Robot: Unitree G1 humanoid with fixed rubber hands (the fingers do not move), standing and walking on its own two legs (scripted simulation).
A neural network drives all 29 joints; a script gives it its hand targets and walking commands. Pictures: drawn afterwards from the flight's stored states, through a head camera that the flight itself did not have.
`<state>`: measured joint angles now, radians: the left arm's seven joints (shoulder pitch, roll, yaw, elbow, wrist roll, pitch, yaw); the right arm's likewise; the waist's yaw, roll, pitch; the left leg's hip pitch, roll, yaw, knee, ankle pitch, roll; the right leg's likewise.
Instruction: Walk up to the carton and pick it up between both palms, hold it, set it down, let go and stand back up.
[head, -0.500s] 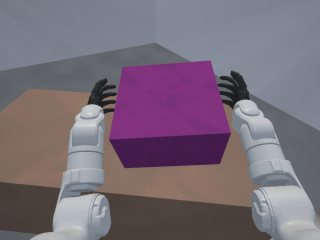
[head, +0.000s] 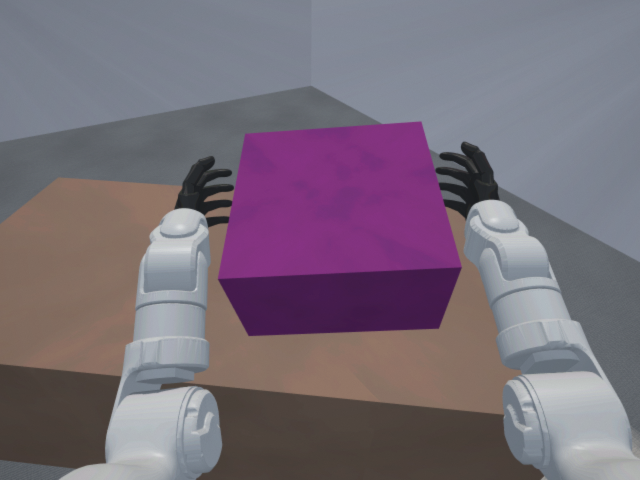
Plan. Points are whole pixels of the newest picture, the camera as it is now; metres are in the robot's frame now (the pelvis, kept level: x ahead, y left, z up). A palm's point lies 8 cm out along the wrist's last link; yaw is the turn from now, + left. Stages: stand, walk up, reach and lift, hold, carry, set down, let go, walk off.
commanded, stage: hold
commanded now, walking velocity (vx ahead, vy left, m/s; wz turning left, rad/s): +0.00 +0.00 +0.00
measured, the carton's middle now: (337, 226) +0.43 +0.00 +0.14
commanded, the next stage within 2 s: set down in 0.74 s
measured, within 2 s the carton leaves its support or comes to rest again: neither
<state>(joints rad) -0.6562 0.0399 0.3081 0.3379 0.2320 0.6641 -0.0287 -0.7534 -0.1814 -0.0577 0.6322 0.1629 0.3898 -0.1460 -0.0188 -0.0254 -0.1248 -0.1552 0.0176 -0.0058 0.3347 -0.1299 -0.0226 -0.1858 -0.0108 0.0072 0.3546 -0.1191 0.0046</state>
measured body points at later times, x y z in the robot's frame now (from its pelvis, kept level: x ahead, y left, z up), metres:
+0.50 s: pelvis +0.00 +0.00 +0.00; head -0.07 +0.01 +0.45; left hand +0.38 +0.18 +0.20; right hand +0.39 -0.17 +0.21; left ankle +0.04 +0.14 -0.75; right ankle +0.05 -0.12 -0.75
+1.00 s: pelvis +0.00 +0.00 +0.00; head -0.06 +0.01 +0.45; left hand +0.38 +0.19 +0.20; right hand +0.40 -0.17 +0.23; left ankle +0.04 +0.14 -0.75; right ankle +0.05 -0.12 -0.75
